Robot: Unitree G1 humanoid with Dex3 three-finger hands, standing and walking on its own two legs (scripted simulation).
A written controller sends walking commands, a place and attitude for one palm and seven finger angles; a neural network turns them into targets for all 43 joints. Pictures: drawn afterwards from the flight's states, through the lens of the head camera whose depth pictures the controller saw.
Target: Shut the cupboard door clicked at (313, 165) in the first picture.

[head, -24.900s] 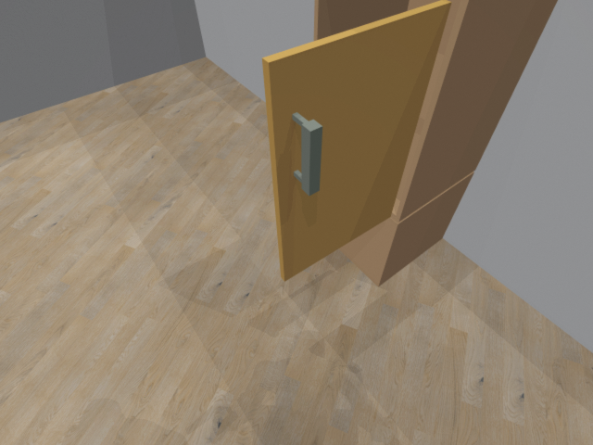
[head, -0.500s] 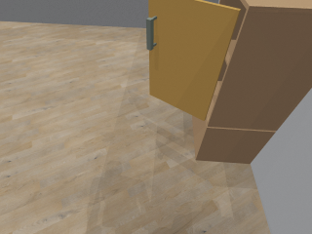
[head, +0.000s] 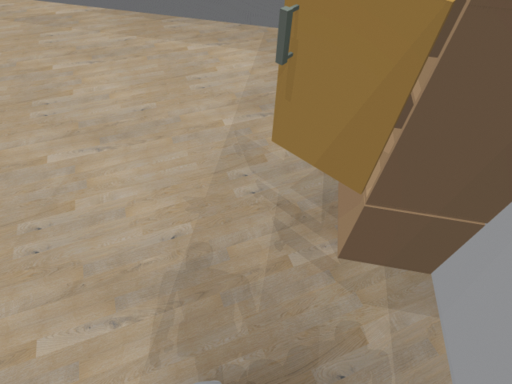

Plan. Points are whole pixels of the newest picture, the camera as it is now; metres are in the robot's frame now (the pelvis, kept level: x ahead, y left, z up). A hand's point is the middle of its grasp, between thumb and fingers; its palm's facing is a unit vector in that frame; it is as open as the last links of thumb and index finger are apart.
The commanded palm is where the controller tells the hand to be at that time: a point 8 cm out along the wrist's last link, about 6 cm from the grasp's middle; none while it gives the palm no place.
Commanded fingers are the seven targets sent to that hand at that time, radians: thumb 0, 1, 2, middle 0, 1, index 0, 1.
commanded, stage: walk to a spot facing it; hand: left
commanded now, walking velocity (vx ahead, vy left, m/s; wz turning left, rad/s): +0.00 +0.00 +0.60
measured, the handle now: (288, 34) +0.94 -0.06 +0.09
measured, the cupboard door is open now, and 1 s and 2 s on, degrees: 59 59 59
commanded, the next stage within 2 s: turn to face it in 1.72 s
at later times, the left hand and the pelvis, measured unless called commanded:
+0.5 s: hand out of the picture +0.06 +0.22 -0.14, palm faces +0.29 -0.91 -0.29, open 7.4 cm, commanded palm none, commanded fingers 0.00 0.90 0.90 -0.20 -0.30 -0.20 -0.30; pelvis +0.00 -0.02 +0.01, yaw +19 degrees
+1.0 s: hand out of the picture -0.14 +0.16 -0.18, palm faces +0.65 -0.72 -0.25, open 7.4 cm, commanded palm none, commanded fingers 0.00 0.90 0.90 -0.20 -0.30 -0.20 -0.30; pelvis +0.02 +0.01 -0.01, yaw +39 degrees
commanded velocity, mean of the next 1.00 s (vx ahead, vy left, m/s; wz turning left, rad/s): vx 0.11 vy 0.00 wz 0.59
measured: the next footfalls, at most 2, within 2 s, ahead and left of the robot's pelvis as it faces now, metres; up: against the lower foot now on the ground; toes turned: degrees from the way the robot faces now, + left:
right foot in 0.54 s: +0.06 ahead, -0.15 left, +0.00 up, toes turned +23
left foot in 0.94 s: -0.01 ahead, +0.11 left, +0.00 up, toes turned +44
